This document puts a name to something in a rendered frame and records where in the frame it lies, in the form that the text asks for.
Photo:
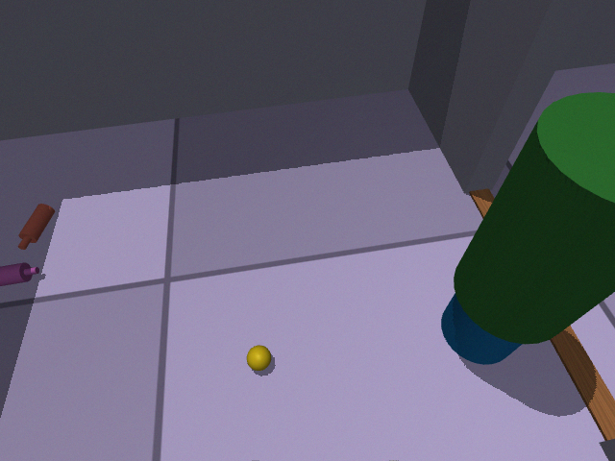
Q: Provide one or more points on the potted plant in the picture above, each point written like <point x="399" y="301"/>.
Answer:
<point x="544" y="253"/>

